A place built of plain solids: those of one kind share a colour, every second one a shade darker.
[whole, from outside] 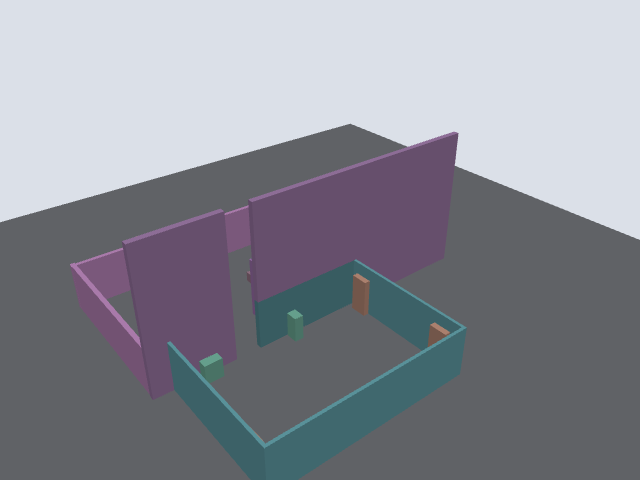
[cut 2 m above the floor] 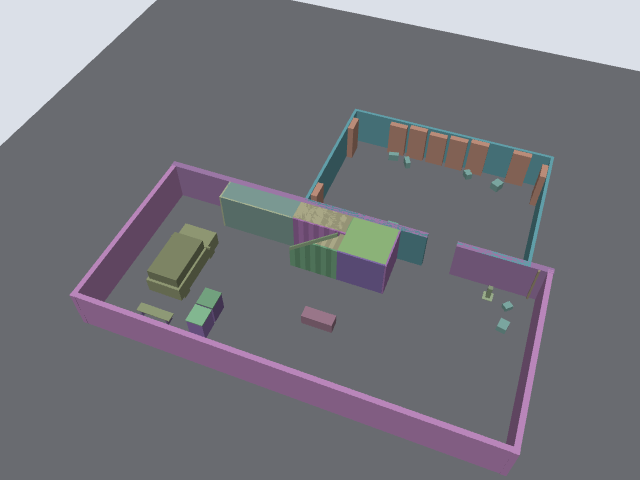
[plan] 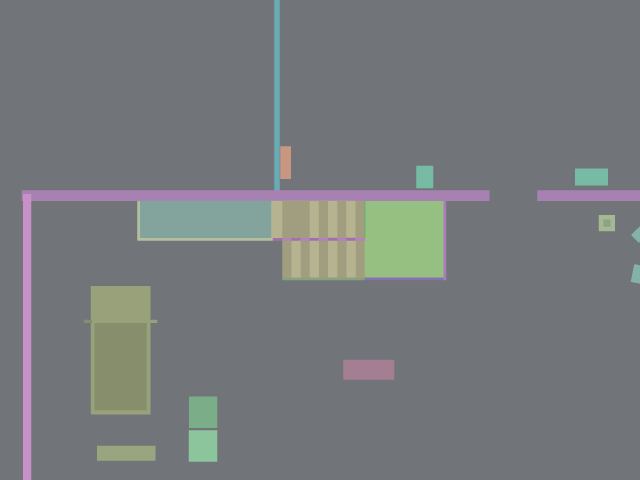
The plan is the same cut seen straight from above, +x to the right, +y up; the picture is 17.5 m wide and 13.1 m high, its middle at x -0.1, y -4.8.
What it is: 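The rear of a town building of two storeys with an external escape stair; a paved yard 17.7 x 8.0 m; from a top landing at the upper floor's door, 4.45 m over the yard, a stair of 21 risers of 0.212 m and treads of 0.250 m, 1.00 m clear, a half turn; two flights side by side, the upper one at the facade, between them the upper flight's cheek wall with its guard, with a half landing, down to the yard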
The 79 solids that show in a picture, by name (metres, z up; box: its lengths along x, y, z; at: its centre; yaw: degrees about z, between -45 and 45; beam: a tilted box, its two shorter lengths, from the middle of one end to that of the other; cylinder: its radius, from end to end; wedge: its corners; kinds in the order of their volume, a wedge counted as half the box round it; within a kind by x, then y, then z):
{
 "stair_step_1": {"box": [0.3, 1.02, 4.29], "at": [-1.28, -4.24, 2.1]},
 "stair_step_2": {"box": [0.8, 1.02, 3.87], "at": [-1.03, -4.24, 1.88]},
 "stair_step_3": {"box": [1.05, 1.02, 3.65], "at": [-0.91, -4.24, 1.78]},
 "stair_step_4": {"box": [1.3, 1.02, 3.44], "at": [-0.78, -4.24, 1.67]},
 "stair_step_5": {"box": [1.55, 1.02, 3.23], "at": [-0.66, -4.24, 1.56]},
 "stair_step_6": {"box": [1.8, 1.02, 3.02], "at": [-0.53, -4.24, 1.46]},
 "stair_step_7": {"box": [2.05, 1.02, 2.81], "at": [-0.41, -4.24, 1.35]},
 "stair_step_8": {"box": [2.3, 1.02, 2.59], "at": [-0.28, -4.24, 1.25]},
 "stair_step_9": {"box": [2.55, 1.02, 2.38], "at": [-0.15, -4.24, 1.14]},
 "stair_step_10": {"box": [4.45, 1.02, 0.26], "at": [1.09, -5.32, 0.08]},
 "stair_step_11": {"box": [4.2, 1.02, 0.47], "at": [1.22, -5.32, 0.19]},
 "stair_step_12": {"box": [3.95, 1.02, 0.69], "at": [1.34, -5.32, 0.29]},
 "stair_step_13": {"box": [3.7, 1.02, 0.9], "at": [1.47, -5.32, 0.4]},
 "stair_step_14": {"box": [3.45, 1.02, 1.11], "at": [1.59, -5.32, 0.51]},
 "stair_step_15": {"box": [3.2, 1.02, 1.32], "at": [1.72, -5.32, 0.61]},
 "stair_step_16": {"box": [2.95, 1.02, 1.53], "at": [1.84, -5.32, 0.72]},
 "stair_step_17": {"box": [2.7, 1.02, 1.75], "at": [1.97, -5.32, 0.82]},
 "stair_step_18": {"box": [2.45, 1.02, 1.96], "at": [2.1, -5.32, 0.93]},
 "facade_1": {"box": [12.77, 0.3, 7.66], "at": [-1.85, -3.59, 3.78]},
 "facade_2": {"box": [4.15, 0.3, 7.66], "at": [7.91, -3.59, 3.78]},
 "boundary_1": {"box": [0.23, 8.43, 2.51], "at": [-8.1, -7.75, 1.21]},
 "boundary_2": {"box": [18.18, 0.23, 2.57], "at": [0.87, -11.85, 1.24]},
 "boundary_3": {"box": [0.23, 8.43, 2.61], "at": [9.84, -7.75, 1.25]},
 "paving_1": {"box": [3.71, 1.09, 4.5], "at": [-3.23, -4.28, 2.2]},
 "wall_1": {"box": [0.15, 7.18, 2.64], "at": [-1.27, 0.0, 1.27]},
 "wall_2": {"box": [5.88, 0.3, 2.64], "at": [1.59, -3.59, 1.27]},
 "wall_3": {"box": [10.35, 0.15, 2.64], "at": [3.83, 3.52, 1.27]},
 "wall_4": {"box": [3.17, 0.3, 2.64], "at": [7.42, -3.59, 1.27]},
 "wall_5": {"box": [0.15, 7.18, 2.64], "at": [8.93, 0.0, 1.27]},
 "stair_landing_1": {"box": [2.2, 2.1, 2.17], "at": [2.22, -4.78, 1.03]},
 "car_1": {"box": [1.43, 2.38, 0.53], "at": [-5.54, -8.25, 1.21]},
 "car_2": {"box": [1.63, 3.51, 0.77], "at": [-5.54, -7.81, 0.56]},
 "shelf_1": {"box": [0.3, 0.9, 2.03], "at": [-1.04, -2.69, 0.96]},
 "shelf_2": {"box": [0.3, 0.9, 2.04], "at": [-1.04, 2.44, 0.97]},
 "shelf_3": {"box": [0.9, 0.3, 1.92], "at": [1.18, 3.28, 0.91]},
 "shelf_4": {"box": [0.9, 0.3, 2.01], "at": [2.24, 3.28, 0.95]},
 "shelf_5": {"box": [0.9, 0.3, 1.91], "at": [3.3, 3.28, 0.91]},
 "shelf_6": {"box": [0.9, 0.3, 1.97], "at": [4.35, 3.28, 0.94]},
 "shelf_7": {"box": [0.9, 0.3, 2.08], "at": [5.41, 3.28, 0.99]},
 "shelf_8": {"box": [0.9, 0.3, 2.03], "at": [7.52, 3.28, 0.96]},
 "shelf_9": {"box": [0.3, 0.9, 2.02], "at": [8.69, 2.44, 0.96]},
 "rim_guard_1": {"box": [0.08, 1.08, 5.61], "at": [-5.05, -4.28, 2.76]},
 "rim_guard_2": {"box": [3.71, 0.08, 5.61], "at": [-3.23, -4.78, 2.76]},
 "refuse_bin_1": {"box": [0.74, 0.82, 1.07], "at": [-3.29, -10.42, 0.48]},
 "refuse_bin_2": {"box": [0.74, 0.82, 1.07], "at": [-3.29, -9.5, 0.48]},
 "filing_cabinet_1": {"box": [0.47, 0.62, 1.37], "at": [2.76, -3.08, 0.64]},
 "filing_cabinet_2": {"box": [0.9, 0.47, 1.07], "at": [7.31, -3.08, 0.48]},
 "guard_upper_1": {"box": [0.26, 0.08, 5.36], "at": [-1.26, -4.78, 2.63]},
 "guard_upper_2": {"box": [0.26, 0.08, 5.15], "at": [-1.01, -4.78, 2.52]},
 "guard_upper_3": {"box": [0.26, 0.08, 4.94], "at": [-0.76, -4.78, 2.42]},
 "guard_upper_4": {"box": [0.26, 0.08, 4.72], "at": [-0.51, -4.78, 2.31]},
 "guard_upper_5": {"box": [0.26, 0.08, 4.51], "at": [-0.26, -4.78, 2.21]},
 "guard_upper_6": {"box": [0.26, 0.08, 4.3], "at": [-0.01, -4.78, 2.1]},
 "guard_upper_7": {"box": [0.26, 0.08, 4.09], "at": [0.24, -4.78, 1.99]},
 "guard_landing_end_1": {"box": [0.08, 2.16, 3.28], "at": [3.31, -4.82, 1.59]},
 "guard_landing_1": {"box": [2.15, 0.08, 3.28], "at": [2.19, -5.86, 1.59]},
 "planter_box_1": {"box": [1.4, 0.55, 0.6], "at": [1.23, -8.34, 0.25]},
 "guard_lower_1": {"box": [0.26, 0.08, 1.33], "at": [-1.0, -5.86, 0.62]},
 "guard_lower_2": {"box": [0.26, 0.08, 1.54], "at": [-0.75, -5.86, 0.72]},
 "guard_lower_3": {"box": [0.26, 0.08, 1.76], "at": [-0.5, -5.86, 0.83]},
 "guard_lower_4": {"box": [0.26, 0.08, 1.97], "at": [-0.25, -5.86, 0.93]},
 "guard_lower_5": {"box": [0.26, 0.08, 2.18], "at": [0.0, -5.86, 1.04]},
 "guard_lower_6": {"box": [0.26, 0.08, 2.39], "at": [0.25, -5.86, 1.15]},
 "guard_lower_7": {"box": [0.26, 0.08, 2.6], "at": [0.5, -5.86, 1.25]},
 "guard_lower_8": {"box": [0.26, 0.08, 2.82], "at": [0.75, -5.86, 1.36]},
 "guard_lower_9": {"box": [0.26, 0.08, 3.03], "at": [1.0, -5.86, 1.46]},
 "box_cardboard_1": {"box": [0.52, 0.25, 0.43], "at": [1.21, 2.72, 0.17], "yaw": 13.5},
 "box_cardboard_2": {"box": [0.25, 0.52, 0.43], "at": [2.01, 2.53, 0.17], "yaw": 26.4},
 "box_cardboard_3": {"box": [0.31, 0.41, 0.38], "at": [5.19, 2.81, 0.14], "yaw": 35.0},
 "box_cardboard_4": {"box": [0.41, 0.49, 0.44], "at": [6.76, 2.54, 0.17], "yaw": -28.4},
 "box_cardboard_5": {"box": [0.41, 0.5, 0.36], "at": [8.63, -5.74, 0.13], "yaw": -11.4},
 "box_cardboard_6": {"box": [0.37, 0.31, 0.28], "at": [8.63, -4.64, 0.09], "yaw": 43.8},
 "guard_lower_top_1": {"wedge": [[-1.13, -5.9, 1.07], [-1.13, -5.9, 1.28], [-1.13, -5.82, 1.07], [-1.13, -5.82, 1.28], [1.12, -5.9, 2.98], [1.12, -5.9, 3.19], [1.12, -5.82, 2.98], [1.12, -5.82, 3.19]]},
 "refuse_lid_1": {"box": [0.78, 0.86, 0.06], "at": [-3.29, -10.42, 1.05]},
 "refuse_lid_2": {"box": [0.78, 0.86, 0.06], "at": [-3.29, -9.5, 1.05]},
 "downpipe_1": {"box": [0.09, 0.1, 7.61], "at": [9.38, -3.79, 3.76]},
 "traffic_cone_1": {"box": [0.45, 0.45, 0.08], "at": [7.73, -4.34, -0.01]},
 "traffic_cone_2": {"box": [0.21, 0.21, 0.64], "at": [7.73, -4.34, 0.35]},
 "bench_seat_1": {"box": [1.6, 0.42, 0.05], "at": [-5.39, -10.62, 0.42]}
}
